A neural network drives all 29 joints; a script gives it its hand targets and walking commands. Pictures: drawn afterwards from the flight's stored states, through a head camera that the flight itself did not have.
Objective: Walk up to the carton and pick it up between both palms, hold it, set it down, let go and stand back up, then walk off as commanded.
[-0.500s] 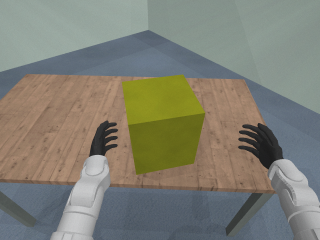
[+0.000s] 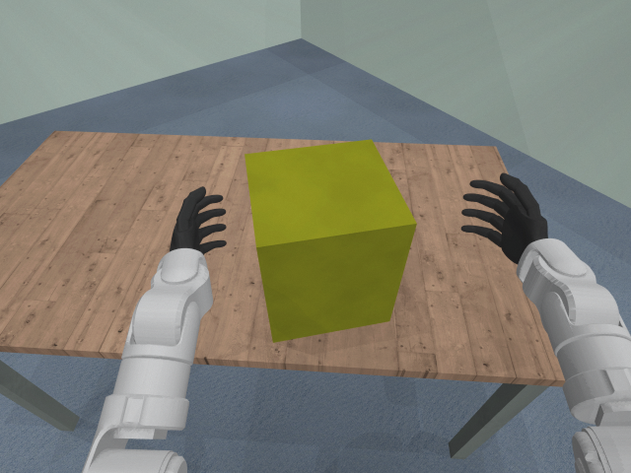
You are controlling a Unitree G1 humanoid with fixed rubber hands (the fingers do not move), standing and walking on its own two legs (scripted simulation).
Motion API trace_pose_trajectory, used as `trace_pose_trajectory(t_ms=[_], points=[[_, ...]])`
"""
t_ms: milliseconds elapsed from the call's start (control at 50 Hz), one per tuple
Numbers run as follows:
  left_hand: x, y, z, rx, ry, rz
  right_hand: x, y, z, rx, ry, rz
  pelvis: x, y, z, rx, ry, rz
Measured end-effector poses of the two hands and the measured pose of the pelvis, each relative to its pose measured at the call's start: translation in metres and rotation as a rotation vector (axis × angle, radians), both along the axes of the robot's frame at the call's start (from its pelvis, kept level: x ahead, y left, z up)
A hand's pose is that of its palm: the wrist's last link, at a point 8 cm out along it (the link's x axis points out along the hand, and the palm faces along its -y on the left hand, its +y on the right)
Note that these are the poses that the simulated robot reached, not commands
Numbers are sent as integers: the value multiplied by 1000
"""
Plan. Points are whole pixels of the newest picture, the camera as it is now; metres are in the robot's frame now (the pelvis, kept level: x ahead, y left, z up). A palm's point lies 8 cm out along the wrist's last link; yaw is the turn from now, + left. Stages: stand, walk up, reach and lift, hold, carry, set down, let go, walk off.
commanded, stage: reach and lift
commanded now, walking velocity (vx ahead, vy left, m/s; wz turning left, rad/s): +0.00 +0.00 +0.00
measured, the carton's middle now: (321, 242) +0.48 +0.04 -0.01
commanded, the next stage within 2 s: none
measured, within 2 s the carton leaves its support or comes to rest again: neither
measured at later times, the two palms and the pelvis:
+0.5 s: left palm (200, 194) +0.42 +0.19 +0.15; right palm (488, 170) +0.46 -0.18 +0.16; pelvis +0.01 +0.00 +0.00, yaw +0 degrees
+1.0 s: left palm (206, 189) +0.44 +0.19 +0.14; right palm (480, 163) +0.48 -0.18 +0.16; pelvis +0.01 +0.00 +0.00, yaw +0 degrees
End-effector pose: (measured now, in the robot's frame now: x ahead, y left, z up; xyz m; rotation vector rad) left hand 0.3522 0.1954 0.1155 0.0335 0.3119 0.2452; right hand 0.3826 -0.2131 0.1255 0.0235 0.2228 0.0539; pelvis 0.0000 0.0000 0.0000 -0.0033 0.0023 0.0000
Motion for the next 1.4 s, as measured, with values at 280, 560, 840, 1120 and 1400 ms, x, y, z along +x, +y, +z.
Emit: trace_pose_trajectory(t_ms=[280,560,840,1120,1400], points=[[43,-17,36,-8,-33,-33,41,7,22,-2,30,12,-3,-3,0,-1,45,-3],[69,-5,38,-12,-13,6,88,36,46,2,-3,61,7,-3,-1,-1,126,-4],[91,-12,49,-23,-16,-4,102,40,55,-2,17,50,9,-3,-2,-1,167,-4],[89,-1,-3,-22,26,32,102,31,19,-13,49,10,3,-3,-3,-2,227,-5],[81,8,-82,-69,37,53,110,17,-39,-81,75,-18,6,-2,-9,-2,381,-7]])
